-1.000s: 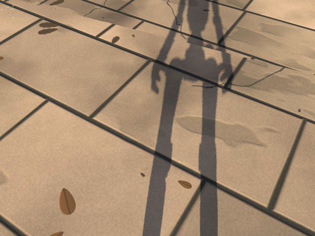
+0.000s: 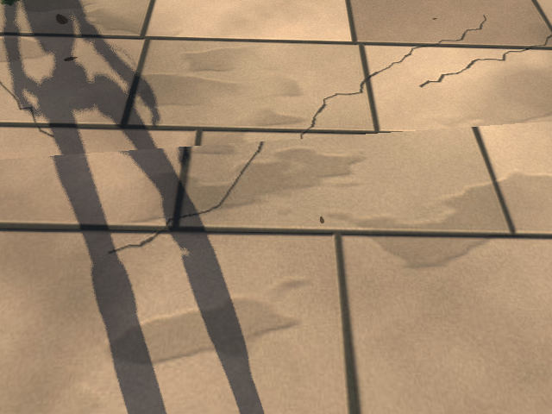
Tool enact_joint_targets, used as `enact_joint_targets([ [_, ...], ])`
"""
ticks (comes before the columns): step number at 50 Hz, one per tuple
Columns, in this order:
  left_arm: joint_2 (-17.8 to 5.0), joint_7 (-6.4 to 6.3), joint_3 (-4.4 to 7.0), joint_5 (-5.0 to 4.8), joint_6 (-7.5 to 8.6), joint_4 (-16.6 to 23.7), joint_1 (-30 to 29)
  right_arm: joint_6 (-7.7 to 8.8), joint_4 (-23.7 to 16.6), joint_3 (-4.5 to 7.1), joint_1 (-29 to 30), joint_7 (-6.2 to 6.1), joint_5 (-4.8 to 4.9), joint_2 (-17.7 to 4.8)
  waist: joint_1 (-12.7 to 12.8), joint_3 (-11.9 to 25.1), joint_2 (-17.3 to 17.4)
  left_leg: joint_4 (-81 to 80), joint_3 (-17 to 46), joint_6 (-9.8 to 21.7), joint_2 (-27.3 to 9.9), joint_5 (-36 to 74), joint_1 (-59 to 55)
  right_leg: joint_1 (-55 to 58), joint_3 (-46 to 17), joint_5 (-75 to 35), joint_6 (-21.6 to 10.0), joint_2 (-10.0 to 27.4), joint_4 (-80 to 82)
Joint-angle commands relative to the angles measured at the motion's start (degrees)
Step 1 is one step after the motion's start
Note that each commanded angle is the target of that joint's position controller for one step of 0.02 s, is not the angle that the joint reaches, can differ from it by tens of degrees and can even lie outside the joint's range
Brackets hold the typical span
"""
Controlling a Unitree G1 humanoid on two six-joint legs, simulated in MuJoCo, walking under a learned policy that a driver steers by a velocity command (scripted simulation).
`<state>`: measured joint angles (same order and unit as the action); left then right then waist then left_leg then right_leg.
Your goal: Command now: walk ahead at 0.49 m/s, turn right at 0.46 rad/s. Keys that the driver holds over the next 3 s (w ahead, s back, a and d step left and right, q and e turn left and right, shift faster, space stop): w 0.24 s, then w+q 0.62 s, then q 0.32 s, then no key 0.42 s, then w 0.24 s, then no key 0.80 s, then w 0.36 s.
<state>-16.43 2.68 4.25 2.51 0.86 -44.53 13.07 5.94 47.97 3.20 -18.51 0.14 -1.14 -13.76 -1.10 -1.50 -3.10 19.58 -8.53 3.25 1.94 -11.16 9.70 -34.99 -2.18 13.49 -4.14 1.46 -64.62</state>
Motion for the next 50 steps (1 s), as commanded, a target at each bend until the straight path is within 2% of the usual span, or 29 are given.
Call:
enact_joint_targets([
  [1,0.6,0.76,-0.70,0.05,0.18,3.8,-0.8,1.41,-1.4,0.39,-2.0,0.41,-0.10,-4.0,1.3,-0.9,6.4,-11.7,10.6,7.1,-16.2,12.8,-1.9,-5.9,-2.5,-5.8,0.6,1.8,3.5],
  [5,2.0,1.31,-2.10,-0.23,1.00,5.9,-9.3,1.16,0.4,0.16,-4.2,0.62,0.24,-4.8,-0.1,-2.3,7.0,-11.8,3.9,5.6,-13.4,17.6,-0.9,-0.5,2.7,-13.3,0.7,0.6,20.0],
  [7,2.0,1.51,-2.52,-0.28,1.20,6.9,-13.3,0.75,1.8,0.26,-6.9,0.34,0.37,-6.0,-1.4,-2.9,7.1,-11.8,3.7,5.8,-14.5,18.7,-3.2,1.8,5.4,-12.4,0.4,0.5,25.0],
  [10,1.0,0.89,-2.55,0.03,1.52,7.4,-15.5,-0.41,4.4,0.33,-10.3,-0.09,0.25,-7.3,-1.7,-3.3,7.3,-8.0,4.2,5.9,-16.6,26.7,-10.7,2.9,7.2,-6.0,-1.4,-0.4,30.2],
  [12,0.2,0.17,-2.13,0.39,2.08,5.7,-11.0,-1.23,5.6,0.37,-10.9,-0.36,0.31,-8.3,0.7,-0.3,8.6,0.9,3.0,5.3,-16.6,42.5,-13.4,10.7,8.8,-1.4,-3.4,-3.6,33.8],
  [13,-0.8,-0.35,-1.54,0.84,2.80,2.8,-3.0,-1.69,6.2,0.11,-11.2,-0.43,0.75,-8.0,4.4,4.0,7.4,10.6,1.7,4.4,-14.9,44.9,-11.1,21.9,9.1,-3.7,-4.9,-5.1,38.2],
  [14,-4.0,-1.14,-0.32,1.89,3.44,-0.3,7.2,-1.66,5.3,-0.45,-10.5,-0.40,1.11,-6.8,8.4,10.5,5.6,23.1,1.3,3.3,-13.1,32.7,-0.9,38.0,2.5,-2.7,-7.0,0.8,37.8],
  [15,-10.8,-2.15,1.36,2.79,3.58,-1.0,14.4,-1.31,1.5,-2.21,-12.8,0.53,2.81,0.0,9.1,20.5,-7.5,45.7,-0.9,0.4,-5.3,-1.7,21.8,59.6,-24.2,0.2,-13.8,21.4,39.6],
  [16,-10.3,-2.77,1.70,0.21,2.82,-1.2,15.1,-1.60,2.5,-0.43,-11.3,-0.09,2.01,-5.2,9.6,21.5,-4.2,55.2,6.9,0.8,-1.2,-19.5,28.2,56.5,-34.4,-4.7,-15.3,25.2,45.7],
  [17,-8.0,-2.77,0.96,-0.82,2.88,-1.8,10.2,-1.77,1.2,0.30,-6.0,-0.19,1.54,-6.3,7.3,12.1,-0.5,55.0,10.8,1.5,-4.5,-14.2,30.7,48.8,-23.1,-6.8,-12.6,21.2,46.5],
  [18,-4.3,-2.52,0.02,-1.00,3.38,-1.9,6.1,-1.52,1.0,-0.04,-4.5,0.06,1.58,-4.8,4.9,6.3,-0.1,51.1,10.7,1.6,-6.3,-9.8,28.9,40.2,-16.0,-9.7,-9.9,18.6,49.1],
  [19,-1.9,-2.33,-0.60,-1.10,3.89,-2.0,3.6,-2.04,2.0,0.09,-4.6,0.18,1.15,-3.9,3.0,2.9,0.3,48.0,10.6,1.3,-7.4,-7.7,26.3,34.3,-10.6,-10.6,-7.1,15.8,51.4],
  [20,-0.2,-2.44,-1.06,-1.49,4.21,-2.4,2.3,-3.00,2.9,0.11,-6.3,0.53,0.10,-3.0,1.1,1.1,-0.9,46.2,10.6,0.7,-8.0,-6.0,23.3,29.7,-6.6,-10.1,-4.9,13.6,53.4],
  [22,0.3,-2.57,-1.19,-1.51,5.30,-3.4,3.0,-4.37,3.7,0.19,-7.3,1.42,-0.53,-1.4,-0.3,0.4,-1.4,46.4,10.1,0.1,-7.5,-3.8,21.7,26.9,-2.5,-14.3,-4.8,12.6,55.4],
  [25,-0.6,-2.82,-0.82,-1.69,6.22,-5.3,5.5,-5.01,1.8,0.54,-1.7,2.05,-0.55,-0.9,-0.6,-1.8,-1.2,44.2,9.7,-0.5,-8.1,2.4,27.3,27.6,3.2,-18.5,-4.6,11.8,57.0],
  [29,-0.2,-3.13,-1.17,-1.47,6.19,-6.9,7.8,-4.78,-1.2,0.02,7.0,2.57,-0.47,-0.2,0.6,-4.0,-0.8,33.0,7.8,-0.6,-7.7,11.0,29.7,28.8,9.1,-21.2,-4.2,10.6,57.0],
  [34,-2.7,-4.11,-0.82,-1.31,5.67,-9.3,12.2,-4.59,-4.9,-0.71,15.9,3.41,-0.91,-0.5,2.8,-5.5,-0.3,20.0,2.5,2.2,-5.9,10.7,27.1,35.8,12.9,-27.4,-3.8,13.2,55.1],
  [37,-4.6,-4.71,-0.46,-1.02,4.77,-10.0,12.1,-4.61,-5.1,-0.18,14.3,3.07,-1.02,-1.7,1.2,-3.2,-1.2,17.4,-0.8,5.4,-1.8,2.9,21.7,41.1,15.7,-48.5,-2.8,13.9,46.3],
  [39,-6.6,-4.88,0.13,-0.75,3.68,-9.9,11.2,-4.38,-3.0,0.93,6.0,2.55,-1.04,-3.6,-2.6,2.3,-2.0,15.7,-1.9,8.2,2.5,-3.1,11.9,41.5,16.7,-58.0,-2.4,13.9,31.0],
  [40,-7.1,-4.67,0.25,-0.95,3.23,-9.3,10.6,-3.86,-0.4,2.03,-2.2,2.07,-1.47,-5.6,-6.3,7.0,0.1,11.1,0.1,10.1,3.7,-2.2,0.2,35.9,17.4,-50.4,-1.2,12.7,17.8],
  [41,-4.7,-4.33,-0.38,-0.96,3.37,-7.4,11.2,-3.70,0.8,3.89,-9.0,1.12,-1.82,-11.5,-8.4,12.9,6.7,9.0,16.3,13.6,-8.4,-7.7,-13.3,23.0,17.4,-26.5,0.6,10.1,-0.4],
  [42,-0.4,-3.03,-0.94,-2.12,3.91,-3.0,11.4,-4.22,-0.5,5.05,-5.4,0.99,-0.57,-16.6,-3.9,16.8,19.7,-1.2,51.0,23.6,-22.0,-7.5,-26.9,-1.7,10.1,17.9,4.0,-4.5,-20.3],
  [43,-4.4,-2.77,-0.48,-1.45,4.74,-1.7,3.7,-4.90,-0.5,4.85,-5.6,0.73,0.52,-15.1,-6.2,13.1,9.0,-4.6,48.1,21.9,-21.0,-5.7,-25.3,-9.1,0.3,13.3,3.3,-1.1,-20.8],
  [44,-3.7,-2.66,-0.77,-2.33,5.55,-0.8,1.4,-4.80,-0.5,4.11,-2.1,0.14,0.70,-12.5,-4.2,5.9,5.8,-4.2,39.4,19.9,-20.5,5.0,-17.9,-9.4,0.4,7.5,3.1,1.6,-17.2],
  [45,-3.3,-3.09,-0.80,-2.31,5.78,-1.7,2.6,-4.45,-0.5,3.34,0.2,0.04,0.65,-9.7,-1.0,1.7,0.5,-3.6,33.0,17.2,-18.0,21.1,-9.9,-5.0,0.7,5.1,3.4,3.2,-11.8],
  [46,-2.8,-3.35,-0.81,-1.33,4.86,-1.9,3.3,-4.00,-0.8,2.89,2.4,-0.10,1.03,-8.3,1.1,0.7,-0.6,-2.9,27.1,15.3,-14.9,31.6,-4.9,-0.8,0.3,5.6,4.2,4.2,-8.4],
  [47,-2.2,-3.41,-0.89,-0.37,3.50,-2.4,5.1,-3.53,-1.2,2.40,3.5,-0.05,1.23,-7.1,2.6,1.6,0.3,-2.4,23.3,14.0,-12.9,38.8,-2.1,2.9,0.4,5.7,5.0,4.2,-6.1],
  [48,-1.7,-3.39,-0.90,0.00,2.27,-2.2,5.6,-2.97,-1.2,2.18,3.3,0.15,1.32,-7.1,3.2,2.6,1.0,-1.8,21.5,13.4,-11.7,44.2,-1.3,4.4,0.7,6.2,5.7,3.8,-4.4],
  [50,-0.9,-3.31,-1.11,-0.19,0.86,-1.4,5.0,-2.53,-1.0,2.53,2.3,0.24,1.19,-9.0,3.7,3.7,2.7,-1.0,18.9,12.5,-9.4,50.4,-0.2,4.4,1.7,3.9,6.7,2.7,-0.5],
])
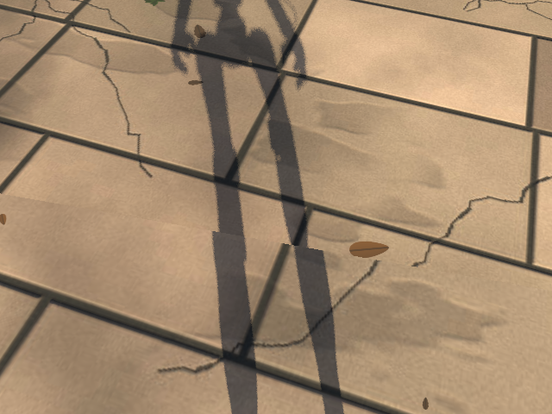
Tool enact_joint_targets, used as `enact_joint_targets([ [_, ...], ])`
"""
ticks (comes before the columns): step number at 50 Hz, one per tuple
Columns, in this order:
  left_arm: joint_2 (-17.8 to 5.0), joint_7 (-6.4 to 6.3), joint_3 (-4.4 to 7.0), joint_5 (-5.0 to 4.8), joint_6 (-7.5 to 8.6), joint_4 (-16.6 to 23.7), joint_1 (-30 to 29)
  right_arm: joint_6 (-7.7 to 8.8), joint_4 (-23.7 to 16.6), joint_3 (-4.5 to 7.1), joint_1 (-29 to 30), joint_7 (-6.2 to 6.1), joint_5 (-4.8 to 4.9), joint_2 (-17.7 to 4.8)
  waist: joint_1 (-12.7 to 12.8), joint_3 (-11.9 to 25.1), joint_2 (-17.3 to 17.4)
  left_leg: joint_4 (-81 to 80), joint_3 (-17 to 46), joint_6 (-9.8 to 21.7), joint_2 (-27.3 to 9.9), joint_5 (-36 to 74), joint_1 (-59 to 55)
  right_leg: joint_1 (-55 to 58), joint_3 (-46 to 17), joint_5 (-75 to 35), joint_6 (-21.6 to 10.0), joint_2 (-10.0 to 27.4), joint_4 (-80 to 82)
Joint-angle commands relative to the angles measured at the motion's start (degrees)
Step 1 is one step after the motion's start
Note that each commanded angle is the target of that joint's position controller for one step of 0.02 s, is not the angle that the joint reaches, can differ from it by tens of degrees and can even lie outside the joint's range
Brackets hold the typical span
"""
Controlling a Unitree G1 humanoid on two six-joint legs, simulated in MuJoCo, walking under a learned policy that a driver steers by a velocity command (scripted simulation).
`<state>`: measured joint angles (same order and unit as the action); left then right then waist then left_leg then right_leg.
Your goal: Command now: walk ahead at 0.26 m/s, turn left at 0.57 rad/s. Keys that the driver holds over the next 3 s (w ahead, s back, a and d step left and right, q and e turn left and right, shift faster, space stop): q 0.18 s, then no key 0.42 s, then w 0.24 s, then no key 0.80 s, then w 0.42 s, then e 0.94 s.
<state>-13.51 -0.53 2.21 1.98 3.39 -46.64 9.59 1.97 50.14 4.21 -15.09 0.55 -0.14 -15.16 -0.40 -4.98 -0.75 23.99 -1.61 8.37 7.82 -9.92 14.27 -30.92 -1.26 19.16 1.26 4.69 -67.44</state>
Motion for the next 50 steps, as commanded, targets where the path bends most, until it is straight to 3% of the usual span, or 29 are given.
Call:
enact_joint_targets([
  [1,-3.8,-0.07,0.88,0.20,-2.01,1.4,7.2,1.29,-3.2,1.63,-2.0,-0.27,0.10,-8.2,2.5,7.4,1.2,-4.8,11.3,6.6,-14.4,50.7,-5.0,-0.5,1.3,-3.5,1.6,-1.0,4.3],
  [6,-4.9,-0.04,0.57,-0.23,-2.80,5.0,-1.6,-0.52,-3.6,1.50,-6.1,-1.10,0.30,-8.2,-1.0,8.1,4.7,-2.2,13.5,2.2,-12.6,47.4,-8.5,-4.2,0.9,-10.7,1.9,-2.2,13.7],
  [11,-6.0,-0.37,0.08,-0.83,-2.62,6.8,-6.1,-1.73,-4.1,1.59,-8.4,-1.99,-0.58,-8.5,-3.2,7.0,5.4,0.9,18.4,2.2,-14.6,46.0,-14.2,-5.5,-0.4,-10.1,0.6,-3.7,21.2],
  [14,-6.7,-0.60,-0.01,-1.07,-1.87,6.3,-4.3,-2.09,-4.6,1.36,-7.3,-2.19,-1.24,-8.2,-2.7,6.0,5.9,4.1,20.0,1.8,-14.8,47.3,-13.7,0.3,-0.5,-6.9,-1.5,-5.0,27.3],
  [16,-7.1,-0.90,0.18,-1.07,-1.23,4.6,1.0,-1.94,-5.2,1.21,-4.3,-2.20,-0.78,-8.4,0.2,6.1,5.7,8.1,20.4,-0.2,-13.1,45.5,-10.2,10.7,0.1,-9.0,-3.5,-6.2,36.8],
  [17,-7.4,-1.22,0.32,-0.62,-0.49,3.7,4.9,-1.48,-5.7,0.99,-2.6,-2.09,0.12,-8.4,2.9,7.2,3.9,12.8,19.8,-2.2,-11.0,41.3,-6.9,19.2,-1.2,-19.6,-4.9,-4.7,44.5],
  [18,-11.3,-1.82,0.94,-0.15,0.13,4.0,8.6,-0.82,-7.7,0.04,-3.8,-1.94,0.67,-5.8,3.1,13.5,-5.0,24.5,16.1,-4.6,-7.0,20.3,-1.1,30.8,-13.5,-43.6,-8.8,8.3,43.7],
  [19,-13.4,-1.54,1.26,-1.45,-0.91,4.7,7.2,-1.47,-6.6,0.31,-12.2,-2.34,0.87,-4.5,-0.6,18.1,-14.0,37.3,9.1,-6.0,3.8,-28.4,6.5,35.8,-26.8,-68.2,-19.2,20.9,42.3],
  [20,-10.5,-1.03,0.77,-2.42,-1.57,4.5,7.4,-2.48,-4.6,0.69,-12.7,-2.66,-1.10,-7.5,-0.7,17.6,-7.9,43.0,9.8,-6.1,1.4,-29.4,8.3,30.5,-29.6,-58.4,-21.6,20.6,44.0],
  [21,-7.0,-0.90,-0.18,-2.07,-1.69,5.0,4.2,-3.19,-4.0,0.87,-8.6,-2.56,-1.44,-7.8,-0.8,11.6,-2.3,44.2,11.0,-6.7,-0.2,-24.5,8.8,24.9,-23.5,-46.5,-19.4,16.2,45.9],
  [22,-5.2,-0.90,-0.86,-1.46,-2.08,5.4,0.8,-3.75,-4.4,0.64,-6.1,-2.32,-1.27,-7.0,-1.5,8.9,-1.6,41.4,10.9,-7.5,-1.4,-21.4,8.2,20.8,-18.3,-36.6,-16.2,12.2,48.3],
  [24,-5.4,-1.14,-1.09,-0.65,-2.34,4.9,-1.1,-4.94,-3.7,0.08,-6.0,-1.49,-0.93,-5.6,-2.3,7.0,-6.8,36.6,9.0,-9.1,-2.2,-17.1,4.6,16.3,-11.4,-28.5,-12.9,6.6,51.1],
  [25,-5.8,-1.08,-1.05,-0.46,-2.37,4.3,-1.0,-5.23,-3.2,-0.23,-6.6,-1.25,-0.71,-5.0,-2.5,7.4,-7.4,33.6,7.6,-9.6,-2.1,-16.6,3.0,15.8,-9.4,-27.0,-12.2,5.2,51.2],
  [28,-6.9,-0.91,-0.84,-0.59,-2.35,2.5,1.2,-5.74,-2.2,-1.19,-4.3,-1.43,-0.46,-3.5,-1.0,7.9,-7.3,22.6,5.1,-9.8,-3.4,-17.6,0.6,17.1,-9.5,-18.6,-12.2,5.2,52.1],
  [31,-8.6,-0.44,-0.20,-0.46,-3.14,1.0,3.2,-5.71,-1.1,-1.76,-2.9,-1.64,-0.51,-3.6,0.4,8.3,-8.6,13.7,2.9,-8.6,-4.2,-16.2,-2.5,16.7,-12.0,-0.2,-12.2,5.3,54.3],
  [33,-11.1,-0.08,1.00,-0.96,-4.44,0.0,4.3,-4.69,0.6,-1.88,-5.9,-1.29,-1.00,-3.9,-0.9,7.0,-9.1,8.1,-0.9,-6.7,-2.9,-14.4,-7.1,12.7,-13.8,15.4,-11.4,5.1,56.8],
  [35,-9.8,-0.12,1.19,-1.62,-5.38,0.0,3.2,-3.41,2.3,-2.29,-8.4,-1.22,-1.43,-3.2,-2.9,3.0,-6.8,-0.3,-0.5,-3.1,-3.3,-13.9,-13.8,4.3,-12.8,23.5,-8.4,3.1,57.0],
  [36,-7.7,0.03,0.90,-1.82,-5.30,1.1,0.6,-2.69,3.1,-2.24,-10.9,-1.58,-2.11,-4.6,-4.2,0.7,-1.2,-7.4,7.6,-0.4,-8.7,-20.9,-16.4,-1.6,-9.8,21.9,-6.1,0.5,50.2],
  [37,-4.4,0.40,0.12,-2.69,-4.58,4.0,-4.4,-2.26,4.1,-1.28,-14.0,-1.92,-1.60,-8.7,-6.1,-0.6,11.8,-16.6,26.2,4.4,-20.3,-36.7,-15.5,-9.3,-0.2,14.1,-3.3,-6.8,36.3],
  [38,-6.2,0.65,0.57,-1.56,-3.94,4.7,-6.7,-1.78,4.4,-0.41,-11.0,-1.89,-1.47,-10.3,-5.3,-6.4,14.5,-22.9,35.2,7.0,-28.0,-38.4,-9.6,-11.1,2.1,4.2,-3.2,-6.7,26.1],
  [39,-7.8,1.07,1.27,-1.00,-3.38,3.7,-5.0,-1.03,3.4,-0.98,-6.9,-2.00,-1.43,-7.8,-2.2,-6.7,8.1,-23.0,31.9,5.9,-26.1,-32.7,-8.4,-9.8,-0.6,-0.3,-3.4,-4.6,22.0],
  [41,-7.9,2.17,1.75,0.02,-2.50,0.9,0.4,0.33,3.0,-0.82,-4.5,-1.89,-0.74,-7.4,0.5,-2.4,6.6,-21.6,23.7,3.4,-21.4,-21.8,-11.7,-7.2,0.3,-3.3,-3.0,-4.2,18.5],
  [42,-7.0,2.64,1.65,0.40,-2.22,0.4,0.8,0.98,3.6,-0.96,-5.4,-1.79,-0.49,-6.7,0.4,-1.4,7.1,-20.8,20.3,3.2,-19.8,-18.0,-12.1,-6.4,1.5,-3.9,-2.6,-3.9,17.4],
  [45,-3.6,2.42,0.62,0.07,-1.89,0.9,-2.2,1.79,6.1,-1.79,-9.4,-1.92,-0.87,-3.5,-1.0,-2.0,7.5,-16.5,13.1,2.8,-17.3,2.3,-11.6,-3.0,4.1,-4.7,-1.4,-3.8,22.0],
  [48,-2.1,1.53,-0.10,-0.51,-1.94,1.5,-4.4,1.46,7.9,-1.74,-12.5,-2.02,-1.42,-4.7,-2.4,-0.5,9.0,-9.5,10.2,2.5,-18.0,23.3,-10.9,3.9,6.2,-2.1,-1.9,-5.0,29.1],
  [50,-2.8,0.75,0.04,-1.22,-1.97,0.8,-2.6,1.01,8.3,-1.74,-12.7,-2.04,-1.28,-5.3,-2.0,1.2,9.6,-5.9,10.8,1.4,-18.5,28.4,-10.2,9.7,6.7,-4.2,-3.1,-6.2,33.3],
])
Over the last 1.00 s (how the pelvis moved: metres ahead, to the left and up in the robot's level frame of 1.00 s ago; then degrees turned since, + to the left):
0.52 0.02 -0.01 18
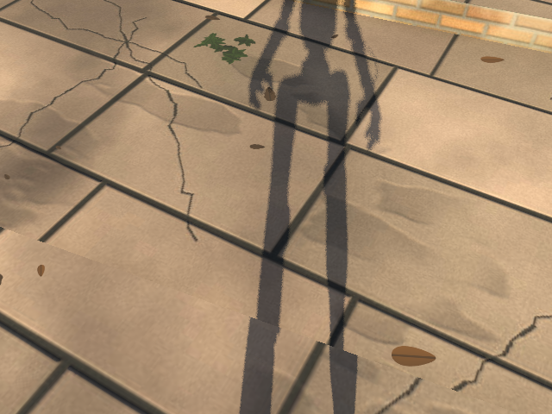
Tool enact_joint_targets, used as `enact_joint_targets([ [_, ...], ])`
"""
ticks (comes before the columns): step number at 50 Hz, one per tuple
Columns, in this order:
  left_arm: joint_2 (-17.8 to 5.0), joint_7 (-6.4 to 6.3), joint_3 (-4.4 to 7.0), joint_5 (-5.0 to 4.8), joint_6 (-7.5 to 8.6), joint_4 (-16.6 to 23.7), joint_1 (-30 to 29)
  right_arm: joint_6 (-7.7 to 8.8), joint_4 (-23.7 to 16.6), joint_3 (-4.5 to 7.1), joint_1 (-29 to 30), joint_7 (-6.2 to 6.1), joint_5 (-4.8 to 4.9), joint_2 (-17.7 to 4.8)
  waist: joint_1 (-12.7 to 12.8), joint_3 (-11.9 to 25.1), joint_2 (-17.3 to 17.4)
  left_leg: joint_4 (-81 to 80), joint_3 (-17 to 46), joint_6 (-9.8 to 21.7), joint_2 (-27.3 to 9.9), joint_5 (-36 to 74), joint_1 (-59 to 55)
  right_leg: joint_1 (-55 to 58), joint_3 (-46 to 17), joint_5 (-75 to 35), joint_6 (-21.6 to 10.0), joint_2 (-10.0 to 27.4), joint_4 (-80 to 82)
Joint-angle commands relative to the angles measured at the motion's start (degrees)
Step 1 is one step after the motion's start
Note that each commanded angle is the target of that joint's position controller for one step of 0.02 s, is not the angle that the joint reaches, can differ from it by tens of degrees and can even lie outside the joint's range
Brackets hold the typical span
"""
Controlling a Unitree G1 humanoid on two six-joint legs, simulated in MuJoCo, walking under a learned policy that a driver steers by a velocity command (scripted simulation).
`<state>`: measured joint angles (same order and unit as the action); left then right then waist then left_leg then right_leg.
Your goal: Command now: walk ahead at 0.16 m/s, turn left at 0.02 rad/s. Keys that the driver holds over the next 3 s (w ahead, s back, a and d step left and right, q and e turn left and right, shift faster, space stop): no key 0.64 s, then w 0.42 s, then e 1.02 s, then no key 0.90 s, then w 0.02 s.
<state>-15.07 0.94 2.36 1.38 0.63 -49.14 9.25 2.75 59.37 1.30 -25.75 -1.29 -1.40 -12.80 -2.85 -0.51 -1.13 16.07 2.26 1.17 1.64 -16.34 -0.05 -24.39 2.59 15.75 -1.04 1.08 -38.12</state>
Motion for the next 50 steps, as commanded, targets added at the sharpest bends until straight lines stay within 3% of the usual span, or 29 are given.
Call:
enact_joint_targets([
  [1,-1.2,-1.11,-0.01,-0.71,0.91,2.2,0.4,0.04,-0.9,1.07,-1.1,-0.29,0.34,-7.7,2.0,-2.6,9.3,4.3,7.0,7.5,-11.9,34.7,5.1,7.7,2.8,-4.2,-1.5,-3.1,8.4],
  [2,-1.9,-1.63,0.32,-0.42,1.26,0.5,4.2,0.04,-0.9,0.92,-0.3,-0.36,0.75,-7.5,4.1,-1.4,7.4,8.6,6.0,5.7,-10.3,34.2,7.0,14.6,2.2,-9.0,-2.1,-3.3,14.5],
  [3,-4.9,-2.20,1.13,0.01,1.95,-0.9,9.2,0.47,-1.2,0.48,-0.4,-0.33,1.00,-6.5,5.8,2.3,4.3,14.6,4.0,3.5,-8.2,28.2,11.0,24.3,-3.0,-16.0,-2.9,2.1,16.1],
  [4,-10.0,-2.50,1.89,0.67,2.53,-1.5,15.9,0.73,-3.1,-0.23,-1.2,-0.52,0.99,-4.0,6.8,8.0,-4.9,26.4,0.5,1.6,-4.3,6.1,18.2,34.0,-16.6,-34.4,-4.9,15.7,15.1],
  [5,-12.2,-2.19,2.33,-1.16,1.66,-2.9,16.4,-0.48,-1.3,-0.05,-5.6,-0.76,2.07,-2.8,6.1,11.0,-13.7,34.2,-2.4,0.8,0.9,-17.3,20.2,31.5,-24.7,-44.1,-13.7,22.6,17.1],
  [6,-7.9,-1.70,1.34,-1.86,1.58,-2.4,13.6,-1.67,-0.7,0.60,-3.5,-1.04,0.95,-5.6,4.7,6.7,-6.6,40.1,-0.2,0.7,-0.8,-19.5,21.1,26.1,-23.9,-36.5,-14.4,20.9,18.9],
  [7,-5.2,-1.58,0.39,-1.60,1.65,-1.7,9.2,-2.04,-1.0,0.46,-0.3,-0.66,0.10,-4.0,3.8,1.8,-4.3,41.7,0.2,0.6,-1.6,-17.1,22.4,20.9,-20.4,-31.5,-13.4,18.3,20.9],
  [8,-3.1,-1.77,-0.45,-0.87,1.47,-1.0,5.5,-2.29,-0.9,0.14,1.1,-0.32,0.05,-2.4,2.3,-0.1,-2.8,39.9,0.6,0.4,-3.0,-13.5,21.5,17.3,-16.8,-28.6,-11.7,15.6,22.8],
  [10,-1.8,-2.52,-1.20,-0.32,1.66,-1.6,3.4,-2.83,-0.1,-0.12,1.1,-0.02,-0.06,-1.2,0.4,-1.2,-4.4,34.0,-0.5,-0.5,-3.6,-9.0,16.6,12.5,-10.4,-33.1,-10.0,11.8,23.5],
  [12,-1.5,-2.75,-1.65,0.07,1.99,-3.0,5.1,-3.17,0.9,-0.33,0.9,-0.32,0.36,-0.6,0.5,0.8,-4.7,27.6,-1.7,-0.9,-2.5,-8.1,13.2,13.1,-7.8,-36.7,-9.8,10.3,21.8],
  [16,-2.5,-3.01,-1.72,-0.46,0.92,-4.7,5.4,-4.04,1.8,-0.57,3.9,-0.89,0.73,-0.7,1.0,1.1,-5.2,15.5,-3.2,-0.8,-1.8,0.0,8.0,10.3,-8.9,-19.0,-9.3,9.4,21.7],
  [17,-2.5,-2.95,-1.73,-0.84,0.53,-4.9,4.7,-4.04,2.2,-0.81,4.0,-0.88,0.54,-0.2,0.4,0.4,-4.4,10.6,-3.3,-0.4,-1.9,5.6,4.8,7.5,-9.0,-10.9,-8.0,8.6,21.7],
  [19,-1.4,-2.75,-1.90,-0.83,0.22,-5.4,5.9,-3.41,1.7,-0.85,6.2,-0.92,-0.42,-2.4,1.4,-1.9,-1.2,5.2,2.9,0.2,-7.0,10.8,1.2,2.3,-9.7,3.1,-4.0,6.5,22.7],
  [20,0.0,-2.50,-1.85,-1.22,-0.19,-6.2,8.9,-3.19,2.0,-0.51,7.6,-0.92,0.08,-4.5,3.9,-5.0,3.1,5.5,4.8,1.6,-8.1,8.5,6.5,3.4,-7.9,4.3,-2.9,3.2,23.8],
  [21,1.1,-2.53,-2.12,-0.98,-0.53,-7.6,9.8,-3.12,2.7,-0.64,8.4,-0.78,0.61,-3.2,3.6,-6.4,5.9,4.2,4.7,2.0,-7.8,4.1,12.2,9.0,-6.6,1.0,-2.5,2.3,23.0],
  [22,0.5,-2.66,-1.94,-0.75,-0.56,-8.3,9.9,-2.79,2.9,-1.00,8.7,-0.73,0.72,-1.5,3.3,-6.8,5.0,3.3,4.1,1.5,-7.1,5.0,13.4,11.4,-6.9,-2.6,-2.5,2.8,21.6],
  [26,0.4,-2.75,-1.94,-0.64,0.06,-10.1,10.7,-2.01,4.2,-1.02,8.4,-1.22,1.12,-1.3,3.3,-2.7,3.8,3.0,3.5,1.3,-7.0,11.8,9.0,14.8,-6.8,-10.0,-2.6,3.6,20.2],
  [32,1.6,-3.13,-2.30,-0.67,-0.19,-12.6,11.3,-2.10,5.4,-1.10,8.1,-1.35,1.06,-0.7,3.2,-3.2,1.7,2.6,3.2,1.7,-7.0,12.0,8.8,15.2,-6.4,-10.0,-2.1,3.7,20.4],
  [34,1.0,-3.09,-1.96,-0.51,-0.45,-13.2,12.1,-2.24,6.0,-0.71,6.6,-1.30,0.82,-1.4,3.0,-2.3,1.5,2.9,2.5,2.6,-5.3,0.4,9.1,14.9,-5.4,0.9,-2.8,1.9,19.1],
  [36,0.1,-2.72,-1.27,-0.18,-0.95,-12.7,11.8,-2.74,5.6,0.22,5.7,-1.03,0.53,-3.0,2.7,-5.8,2.4,3.2,4.2,5.1,-4.8,-18.7,13.0,9.4,-5.0,17.8,-4.4,0.1,16.0],
  [38,1.7,-2.20,-1.39,0.09,-0.74,-11.2,9.7,-2.72,5.5,0.65,2.8,-0.79,0.60,-3.1,1.1,-10.5,4.8,0.1,10.6,8.0,-8.2,-27.6,13.0,0.9,-4.4,20.8,-4.7,-1.0,10.9],
  [40,3.8,-1.56,-1.71,0.97,0.37,-9.2,6.7,-2.24,6.7,1.78,-2.1,-0.78,0.36,-5.2,-0.6,-10.5,10.4,-6.5,22.2,12.5,-16.5,-29.8,7.2,-5.6,1.2,10.9,-3.8,-2.6,0.1],
  [41,2.6,-1.33,-1.35,1.08,0.98,-8.1,4.8,-1.92,6.6,2.10,-2.4,-0.69,0.00,-5.2,-1.0,-10.4,9.4,-8.2,24.9,14.1,-19.0,-27.1,7.3,-7.0,0.5,9.1,-3.9,-1.1,-3.7],
  [43,1.2,-0.65,-0.68,0.63,2.06,-6.7,4.3,-1.09,5.9,2.55,-1.1,-0.41,-0.42,-5.8,0.4,-9.0,8.2,-8.0,24.2,14.5,-19.7,-21.6,7.1,-7.5,-1.5,11.2,-4.2,0.8,-6.6],
  [46,2.5,-0.22,-0.33,-0.43,2.99,-7.7,9.6,-0.39,4.1,2.69,4.7,-0.24,0.68,-4.8,5.2,-7.9,7.1,-4.7,13.3,10.4,-13.9,-12.6,15.3,7.5,1.6,4.6,-4.2,-1.0,4.7],
  [47,3.0,-0.31,-0.08,-0.66,3.04,-9.7,15.0,-0.41,3.5,2.74,6.5,-0.19,0.96,-4.7,7.8,-7.0,5.7,-0.8,9.3,9.1,-11.2,-10.5,21.3,17.8,3.6,1.0,-4.0,-3.4,9.7],
  [48,1.9,-0.65,0.63,-0.60,3.04,-11.9,21.1,-0.18,2.8,2.56,7.2,-0.15,0.73,-3.9,10.0,-5.4,2.5,5.7,5.9,7.6,-8.3,-8.6,27.6,28.0,1.7,1.4,-4.0,-3.4,12.4],
  [49,-2.5,-1.32,1.83,0.41,3.43,-13.2,28.3,0.40,1.2,1.68,8.8,0.25,0.51,-0.6,12.9,-3.2,-9.2,24.2,-2.1,4.9,-2.0,-7.5,34.6,35.0,-15.5,12.9,-5.8,8.5,22.2],
  [50,-7.4,-1.43,2.88,-0.09,2.98,-14.1,33.1,0.73,-1.1,1.57,8.9,0.74,0.19,0.5,12.5,-2.6,-17.7,39.1,-6.2,4.0,2.6,-14.5,44.3,36.2,-37.9,24.4,-10.8,20.3,31.1],
])
Over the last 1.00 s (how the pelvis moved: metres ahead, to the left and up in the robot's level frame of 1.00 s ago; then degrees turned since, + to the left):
0.20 -0.04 0.01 13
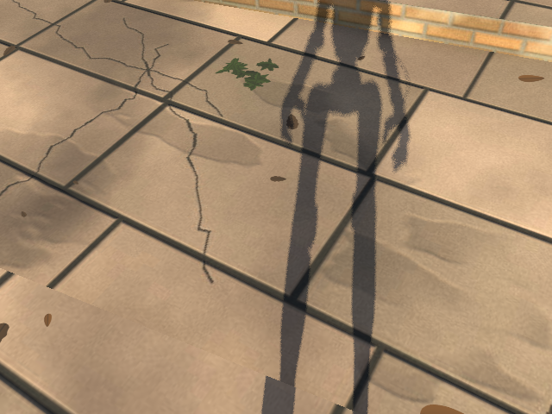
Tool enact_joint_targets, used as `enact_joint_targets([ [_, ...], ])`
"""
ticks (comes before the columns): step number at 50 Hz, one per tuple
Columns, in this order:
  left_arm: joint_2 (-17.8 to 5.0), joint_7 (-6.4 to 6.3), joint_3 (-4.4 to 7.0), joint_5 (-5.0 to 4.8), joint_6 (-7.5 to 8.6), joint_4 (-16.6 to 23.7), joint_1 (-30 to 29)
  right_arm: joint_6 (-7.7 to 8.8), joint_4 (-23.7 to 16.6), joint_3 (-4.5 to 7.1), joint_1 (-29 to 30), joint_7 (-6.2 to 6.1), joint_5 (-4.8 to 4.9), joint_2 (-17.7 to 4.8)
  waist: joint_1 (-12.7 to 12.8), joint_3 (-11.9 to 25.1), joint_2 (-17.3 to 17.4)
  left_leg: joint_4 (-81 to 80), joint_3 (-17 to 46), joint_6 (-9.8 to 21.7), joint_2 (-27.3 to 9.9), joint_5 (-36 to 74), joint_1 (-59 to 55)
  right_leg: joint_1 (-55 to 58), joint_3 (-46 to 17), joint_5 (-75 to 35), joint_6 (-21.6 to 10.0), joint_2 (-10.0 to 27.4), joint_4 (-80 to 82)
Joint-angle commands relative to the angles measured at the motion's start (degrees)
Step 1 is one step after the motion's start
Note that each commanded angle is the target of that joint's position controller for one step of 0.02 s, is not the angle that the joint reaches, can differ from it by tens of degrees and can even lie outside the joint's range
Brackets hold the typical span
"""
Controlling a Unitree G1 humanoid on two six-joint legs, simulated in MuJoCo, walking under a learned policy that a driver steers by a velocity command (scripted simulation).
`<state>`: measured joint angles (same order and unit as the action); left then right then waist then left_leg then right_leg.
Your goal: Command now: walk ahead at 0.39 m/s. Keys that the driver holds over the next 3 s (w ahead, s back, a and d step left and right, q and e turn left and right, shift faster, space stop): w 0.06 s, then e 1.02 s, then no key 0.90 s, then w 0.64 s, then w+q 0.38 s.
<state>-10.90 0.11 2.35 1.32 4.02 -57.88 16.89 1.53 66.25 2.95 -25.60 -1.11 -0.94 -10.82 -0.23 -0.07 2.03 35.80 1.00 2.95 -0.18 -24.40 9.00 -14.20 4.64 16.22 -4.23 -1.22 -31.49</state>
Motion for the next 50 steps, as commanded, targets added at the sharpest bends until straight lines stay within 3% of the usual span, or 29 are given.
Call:
enact_joint_targets([
  [1,-8.4,-0.89,2.05,0.17,-0.92,-4.4,20.2,1.82,-8.6,0.70,10.4,1.11,-1.73,-4.7,6.4,-7.7,-11.4,28.0,-0.9,3.1,0.2,-4.4,36.9,19.6,-40.0,25.1,-9.3,23.4,23.9],
  [2,-7.0,-0.60,1.56,0.20,-0.59,-2.3,14.6,2.08,-8.8,0.55,11.4,1.75,-1.49,-3.5,4.0,-9.8,-5.7,29.9,0.4,3.5,-1.8,1.4,37.0,15.4,-34.9,21.1,-8.7,21.3,23.5],
  [3,-6.4,-0.45,1.30,0.18,-0.01,-1.2,11.4,2.47,-8.4,0.30,10.7,2.18,-0.87,-2.3,2.3,-9.8,-3.9,29.0,0.7,3.1,-3.1,6.0,35.0,13.3,-28.9,13.1,-7.5,18.5,24.0],
  [5,-3.7,-0.81,0.11,-0.21,1.00,-0.9,10.0,2.22,-7.8,0.52,9.3,2.42,-1.23,-2.4,0.1,-8.0,-4.2,25.5,-1.4,1.2,-3.5,9.7,30.6,12.3,-20.3,-12.4,-6.3,14.6,22.6],
  [7,-3.0,-1.14,-0.57,-0.14,1.46,-2.5,13.3,1.42,-8.2,0.61,9.5,1.90,-0.85,-2.2,-0.6,-6.0,-5.9,22.9,-3.7,-0.6,-1.5,9.9,28.5,13.9,-14.1,-42.5,-6.5,12.7,17.1],
  [8,-3.0,-1.38,-0.83,-0.17,1.35,-2.8,14.0,1.12,-9.0,0.42,11.2,1.66,-0.53,-1.6,-0.6,-5.5,-6.3,20.4,-4.5,-1.3,-0.4,10.9,28.0,13.8,-12.1,-49.8,-6.2,11.8,15.5],
  [11,-4.3,-2.03,-1.04,-0.41,0.34,-2.1,13.2,0.58,-12.9,-0.46,19.7,0.96,0.46,-0.9,0.6,-5.3,-8.3,8.9,-6.4,-2.1,2.7,15.8,23.7,10.5,-9.7,-56.7,-4.8,8.7,12.2],
  [13,-5.1,-2.18,-0.74,-0.43,-0.33,-1.6,13.1,0.27,-14.1,-0.86,21.3,0.41,0.97,-1.3,1.1,-3.6,-9.8,3.5,-7.2,-1.8,4.6,19.1,18.3,8.6,-9.8,-57.4,-3.8,7.5,9.0],
  [15,-5.6,-2.42,-0.36,-0.69,-0.57,-0.6,11.4,0.08,-13.8,-0.66,17.7,-0.29,1.12,-3.1,-0.3,-1.4,-10.7,0.2,-5.7,-0.7,5.1,21.1,11.1,6.9,-11.9,-56.5,-2.7,7.5,4.6],
  [17,-6.7,-2.13,0.27,-1.42,-0.35,1.2,7.4,0.55,-11.9,0.28,9.7,-1.14,0.56,-5.7,-4.5,1.1,-8.9,-8.3,-4.0,1.0,4.3,27.6,0.5,4.6,-13.5,-50.9,-1.1,6.3,-5.0],
  [18,-5.8,-1.74,0.31,-2.26,-0.05,2.7,6.8,1.45,-11.4,1.15,4.4,-1.68,-0.53,-8.8,-6.3,5.3,-4.8,-11.0,1.4,2.7,-2.8,42.2,-10.4,-1.2,-12.9,-36.4,0.2,3.2,-15.9],
  [19,-1.2,-2.12,-0.15,-2.96,-0.37,4.7,10.9,1.95,-13.1,1.75,1.8,-1.61,-0.95,-13.3,-4.0,14.5,7.3,-6.0,16.4,8.0,-21.7,74.9,-22.2,-9.5,-7.7,14.4,0.7,-4.4,-35.3],
  [20,-3.9,-2.78,1.08,-2.67,-1.94,3.7,17.4,1.25,-14.5,1.92,4.4,-1.11,0.94,-13.2,-1.2,21.0,8.5,-7.9,23.7,14.6,-27.6,70.7,-19.1,-10.9,-8.8,21.8,0.5,-4.8,-45.3],
  [21,-5.4,-2.79,1.66,-1.14,-3.32,3.1,15.4,0.53,-17.1,1.31,10.8,-1.15,1.43,-9.4,0.1,15.1,3.6,-11.9,22.0,15.3,-25.2,50.6,-11.3,-13.2,-8.5,18.2,1.0,-2.1,-48.0],
  [22,-5.1,-2.10,1.85,0.11,-4.07,4.4,10.1,0.25,-18.3,0.29,15.3,-1.40,1.15,-5.7,0.2,6.8,1.2,-16.2,17.1,14.0,-21.2,36.3,-3.0,-15.4,-7.6,15.1,1.7,-0.4,-46.6],
  [24,-4.9,-1.02,2.66,0.65,-5.57,6.3,6.0,0.11,-18.4,-0.06,16.4,-2.46,-0.15,-5.1,1.5,1.4,2.7,-19.9,9.2,11.8,-16.3,31.0,5.8,-13.9,-7.0,11.1,3.2,1.5,-42.7],
  [27,-3.7,-0.76,2.80,0.04,-7.45,7.2,6.6,0.72,-18.2,0.28,13.9,-2.63,-0.72,-6.4,2.6,3.2,2.2,-19.5,3.9,11.9,-15.5,34.4,7.4,-11.5,-5.6,9.8,4.0,0.6,-38.8],
  [32,-4.5,0.51,2.22,0.02,-9.57,12.3,-1.5,-0.23,-20.6,0.93,15.7,-2.02,-1.08,-8.6,1.9,3.2,5.6,-22.0,0.0,10.7,-16.0,15.0,9.2,-9.6,-3.5,7.7,3.5,2.4,-24.5],
  [36,-6.8,1.99,2.21,-0.72,-9.71,15.6,-3.9,-1.42,-22.1,2.00,15.7,-1.23,-0.99,-11.7,0.8,4.2,5.7,-21.3,-1.3,9.1,-17.9,8.0,9.5,-3.4,-0.8,9.1,2.1,1.9,-14.6],
  [38,-6.9,2.30,2.19,-0.85,-9.30,15.9,-1.6,-2.05,-22.7,2.49,16.2,-1.15,-0.44,-12.9,1.9,4.2,3.6,-18.6,-3.1,6.3,-18.0,5.7,11.2,2.5,0.6,6.3,0.4,1.1,-5.8],
  [39,-7.2,2.23,2.29,-0.80,-8.84,15.4,0.8,-2.56,-22.6,2.67,15.7,-1.03,-0.34,-12.7,2.8,3.5,1.2,-14.6,-5.5,3.4,-17.0,4.1,14.5,7.1,-0.4,3.5,-0.5,0.5,0.8],
  [40,-8.7,1.89,2.57,-0.52,-8.05,15.3,1.9,-3.47,-22.0,2.69,13.1,-0.57,-0.43,-10.9,2.7,0.9,-6.8,-4.8,-10.3,-0.9,-13.1,-0.7,18.7,8.7,-9.1,3.7,-1.5,4.2,11.7],
  [41,-18.3,1.08,4.60,-0.49,-7.74,18.1,1.4,-3.83,-26.6,1.53,14.5,-0.60,0.64,-6.5,2.9,-2.2,-23.6,8.6,-14.0,-5.7,-1.4,-13.1,33.3,6.8,-39.0,5.9,-8.3,23.1,21.4],
  [42,-18.2,-0.18,5.00,0.53,-7.53,17.4,3.1,-4.29,-27.5,1.92,21.3,-1.01,-0.30,-9.7,5.4,-5.6,-12.5,18.6,-3.2,-5.4,-1.8,-9.4,31.7,-0.1,-35.9,-0.9,-12.0,22.9,21.4],
  [44,-14.1,-1.38,3.62,0.15,-6.85,18.3,-3.8,-4.00,-26.7,1.61,17.7,-0.36,1.08,-8.5,-0.7,-4.5,-9.5,22.2,0.5,-4.5,-2.2,1.7,28.4,-1.7,-25.1,-4.0,-8.7,14.8,18.5],
  [45,-13.4,-1.23,3.44,-0.19,-6.44,19.5,-6.4,-3.71,-25.9,2.09,16.1,-0.21,0.21,-9.7,-1.6,-2.5,-9.7,24.0,0.2,-3.9,-1.3,5.0,28.4,1.0,-22.7,-8.1,-7.6,12.1,17.2],
  [46,-11.8,-1.04,3.02,-0.58,-6.12,20.3,-6.9,-3.60,-24.8,2.32,14.1,0.14,-0.69,-10.2,-1.6,-0.1,-9.4,26.2,-0.3,-4.0,-0.9,6.2,27.4,3.0,-20.8,-15.7,-7.8,10.8,15.8],
  [47,-11.3,-0.71,2.89,-0.97,-5.78,20.5,-5.6,-3.67,-25.1,2.48,13.9,0.41,-0.79,-10.3,-1.4,2.0,-7.5,27.9,-0.1,-4.1,-0.5,6.2,26.9,4.9,-20.7,-20.7,-8.1,10.7,14.6],
  [50,-12.3,-0.38,3.41,-1.22,-5.34,20.3,-1.6,-4.30,-27.0,2.10,16.0,0.56,-0.19,-9.1,0.2,3.1,-6.5,26.6,0.8,-5.1,-0.5,6.0,28.8,9.7,-22.5,-24.5,-8.8,10.9,12.9],
])
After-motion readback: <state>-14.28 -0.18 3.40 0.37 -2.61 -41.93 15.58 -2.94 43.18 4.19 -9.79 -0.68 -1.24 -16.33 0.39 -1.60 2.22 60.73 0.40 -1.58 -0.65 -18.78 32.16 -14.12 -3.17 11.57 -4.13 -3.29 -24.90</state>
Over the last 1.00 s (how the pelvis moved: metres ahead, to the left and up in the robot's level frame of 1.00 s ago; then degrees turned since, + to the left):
0.15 -0.04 -0.01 0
